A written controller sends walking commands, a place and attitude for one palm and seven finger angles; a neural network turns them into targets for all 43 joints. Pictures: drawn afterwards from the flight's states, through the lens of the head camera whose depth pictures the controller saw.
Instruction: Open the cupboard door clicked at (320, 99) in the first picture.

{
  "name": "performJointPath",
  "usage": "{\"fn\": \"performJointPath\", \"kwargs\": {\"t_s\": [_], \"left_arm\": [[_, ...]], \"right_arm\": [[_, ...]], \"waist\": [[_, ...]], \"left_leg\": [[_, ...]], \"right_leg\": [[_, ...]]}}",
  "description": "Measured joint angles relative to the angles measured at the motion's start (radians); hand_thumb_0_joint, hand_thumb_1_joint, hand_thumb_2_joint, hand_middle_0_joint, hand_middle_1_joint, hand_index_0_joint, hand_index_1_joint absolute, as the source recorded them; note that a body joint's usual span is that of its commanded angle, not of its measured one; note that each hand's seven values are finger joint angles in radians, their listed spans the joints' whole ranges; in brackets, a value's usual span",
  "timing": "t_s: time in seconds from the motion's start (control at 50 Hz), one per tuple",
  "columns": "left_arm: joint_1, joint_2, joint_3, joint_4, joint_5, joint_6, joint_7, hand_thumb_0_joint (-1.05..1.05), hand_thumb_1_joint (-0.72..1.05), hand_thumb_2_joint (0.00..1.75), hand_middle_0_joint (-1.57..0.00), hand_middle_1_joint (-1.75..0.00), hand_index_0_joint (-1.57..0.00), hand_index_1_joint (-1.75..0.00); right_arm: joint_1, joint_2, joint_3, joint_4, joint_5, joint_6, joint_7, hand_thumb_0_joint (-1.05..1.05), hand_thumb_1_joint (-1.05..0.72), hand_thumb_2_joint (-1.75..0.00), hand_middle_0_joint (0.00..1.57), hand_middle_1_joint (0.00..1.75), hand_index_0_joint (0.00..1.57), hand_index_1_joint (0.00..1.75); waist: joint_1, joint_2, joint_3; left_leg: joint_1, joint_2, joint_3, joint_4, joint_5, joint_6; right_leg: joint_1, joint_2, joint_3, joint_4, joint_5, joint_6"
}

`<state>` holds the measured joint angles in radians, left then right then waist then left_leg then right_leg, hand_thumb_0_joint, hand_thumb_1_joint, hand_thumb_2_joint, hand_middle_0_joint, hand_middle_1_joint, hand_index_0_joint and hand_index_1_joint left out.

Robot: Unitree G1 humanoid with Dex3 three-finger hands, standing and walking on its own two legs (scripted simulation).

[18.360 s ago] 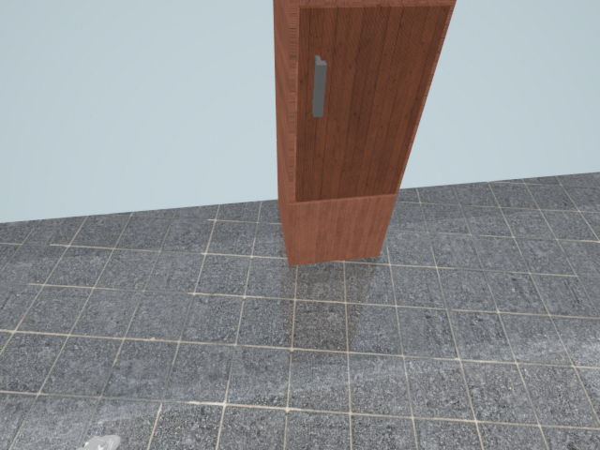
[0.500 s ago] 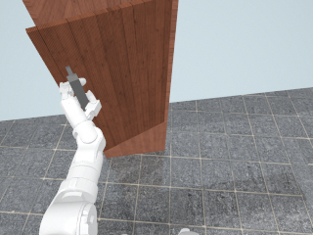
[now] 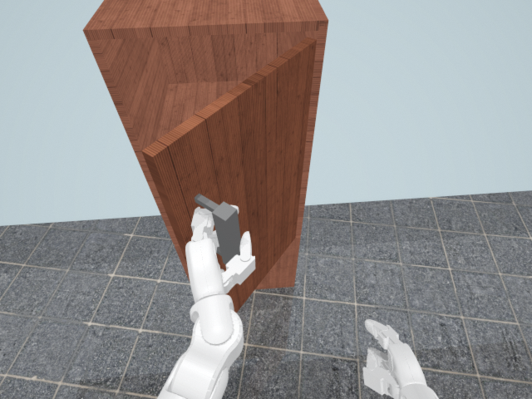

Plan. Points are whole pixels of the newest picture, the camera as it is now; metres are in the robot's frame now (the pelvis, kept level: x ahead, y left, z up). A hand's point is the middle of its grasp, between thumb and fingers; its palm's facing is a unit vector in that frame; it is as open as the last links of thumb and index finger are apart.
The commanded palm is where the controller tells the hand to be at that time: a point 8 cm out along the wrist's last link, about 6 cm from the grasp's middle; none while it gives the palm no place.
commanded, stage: open thumb and fingers to let go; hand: left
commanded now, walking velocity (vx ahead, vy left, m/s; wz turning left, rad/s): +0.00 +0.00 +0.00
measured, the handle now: (218, 232) +0.35 +0.09 +0.07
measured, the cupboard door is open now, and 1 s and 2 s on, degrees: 50 46 51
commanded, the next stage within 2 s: slide the hand sideways off the handle in 0.86 s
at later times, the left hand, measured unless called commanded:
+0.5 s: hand (235, 253) +0.31 +0.06 +0.07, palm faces +0.47 -0.88 -0.08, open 11.8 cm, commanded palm +0.26 +0.09 +0.07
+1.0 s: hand (241, 257) +0.30 +0.05 +0.07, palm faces +0.42 -0.90 -0.08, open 15.8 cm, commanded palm +0.26 +0.08 +0.07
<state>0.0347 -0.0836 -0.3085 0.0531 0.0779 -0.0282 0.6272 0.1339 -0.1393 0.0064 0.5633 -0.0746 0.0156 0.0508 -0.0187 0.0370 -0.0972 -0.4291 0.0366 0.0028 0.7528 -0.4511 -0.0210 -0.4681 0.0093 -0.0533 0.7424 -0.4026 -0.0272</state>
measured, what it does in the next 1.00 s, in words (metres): stands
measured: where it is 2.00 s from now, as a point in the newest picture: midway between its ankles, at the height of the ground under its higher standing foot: outside the picture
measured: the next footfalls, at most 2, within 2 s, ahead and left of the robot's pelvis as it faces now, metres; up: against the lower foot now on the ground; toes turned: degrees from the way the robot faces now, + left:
none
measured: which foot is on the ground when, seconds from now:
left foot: down 0.00-1.00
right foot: down 0.00-1.00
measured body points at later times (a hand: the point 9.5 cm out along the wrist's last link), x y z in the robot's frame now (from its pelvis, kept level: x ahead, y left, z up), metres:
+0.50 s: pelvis -0.02 -0.02 -0.01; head +0.01 -0.04 +0.44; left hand +0.28 +0.10 +0.08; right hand +0.14 -0.24 -0.13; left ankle -0.05 +0.13 -0.71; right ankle -0.02 -0.10 -0.71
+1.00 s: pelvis -0.05 -0.01 -0.01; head -0.02 -0.03 +0.44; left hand +0.28 +0.10 +0.08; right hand +0.13 -0.21 -0.12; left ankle -0.05 +0.13 -0.71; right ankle -0.02 -0.10 -0.71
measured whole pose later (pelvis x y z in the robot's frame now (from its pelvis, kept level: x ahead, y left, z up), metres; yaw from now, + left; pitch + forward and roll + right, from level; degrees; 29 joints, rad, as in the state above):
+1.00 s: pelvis -0.05 -0.01 -0.01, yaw +2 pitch +7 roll +0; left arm -0.23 -0.14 -0.20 0.33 0.10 -0.06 0.71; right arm 0.15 -0.15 0.01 0.66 -0.08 -0.01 0.00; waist 0.00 0.04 -0.09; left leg -0.55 0.01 -0.02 0.82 -0.40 -0.03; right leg -0.58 -0.02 -0.08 0.82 -0.37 -0.04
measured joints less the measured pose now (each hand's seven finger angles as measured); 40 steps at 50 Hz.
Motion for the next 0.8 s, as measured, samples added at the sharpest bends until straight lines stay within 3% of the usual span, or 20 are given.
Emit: {"fn": "performJointPath", "kwargs": {"t_s": [0.14, 0.24, 0.34, 0.58, 0.8], "left_arm": [[-0.091, -0.021, 0.015, 0.033, 0.017, 0.07, 0.038, 0.01, 0.57, 0.78, -0.31, -1.25, -0.33, -1.31], [-0.12, -0.033, 0.056, 0.038, 0.012, 0.104, 0.059, 0.0, 0.5, 0.75, -0.33, -1.26, -0.35, -1.31], [-0.11, -0.034, 0.076, 0.035, 0.017, 0.091, 0.051, 0.01, 0.32, 0.67, -0.32, -1.25, -0.33, -1.26], [-0.141, -0.043, 0.13, 0.107, 0.019, 0.021, 0.063, 0.0, -0.31, 0.39, -0.26, -1.16, -0.28, -1.14], [-0.229, -0.054, 0.133, 0.226, 0.023, -0.023, 0.094, -0.01, -0.48, 0.31, -0.22, -0.8, -0.23, -0.8]], "right_arm": [[-0.069, -0.001, 0.013, 0.018, -0.001, 0.035, -0.028, 0.01, -0.9, -0.89, 0.2, 0.3, 0.2, 0.3], [-0.053, -0.001, 0.007, 0.027, -0.001, 0.044, -0.028, 0.01, -0.9, -0.89, 0.2, 0.3, 0.2, 0.3], [-0.002, -0.008, 0.003, 0.043, -0.001, 0.04, -0.034, 0.01, -0.9, -0.89, 0.2, 0.3, 0.2, 0.3], [0.066, -0.051, -0.02, 0.096, -0.007, 0.007, -0.062, 0.01, -0.91, -0.9, 0.2, 0.3, 0.2, 0.3], [0.03, -0.041, -0.02, 0.101, -0.009, -0.024, -0.066, 0.01, -0.91, -0.9, 0.2, 0.3, 0.2, 0.3]], "waist": [[0.037, -0.004, 0.003], [0.045, 0.005, -0.003], [0.037, 0.009, -0.004], [0.006, 0.002, 0.005], [0.002, 0.0, 0.008]], "left_leg": [[-0.04, -0.011, -0.039, 0.038, -0.007, -0.011], [-0.061, -0.014, -0.049, 0.046, -0.001, -0.019], [-0.067, -0.014, -0.053, 0.044, 0.007, -0.025], [-0.073, -0.01, -0.046, 0.026, 0.04, -0.029], [-0.104, -0.014, -0.039, 0.045, 0.053, -0.019]], "right_leg": [[-0.027, -0.014, -0.037, 0.044, -0.025, -0.01], [-0.048, -0.017, -0.047, 0.06, -0.028, -0.016], [-0.057, -0.018, -0.051, 0.068, -0.027, -0.023], [-0.069, -0.013, -0.045, 0.055, 0.005, -0.029], [-0.097, -0.017, -0.038, 0.062, 0.028, -0.022]]}}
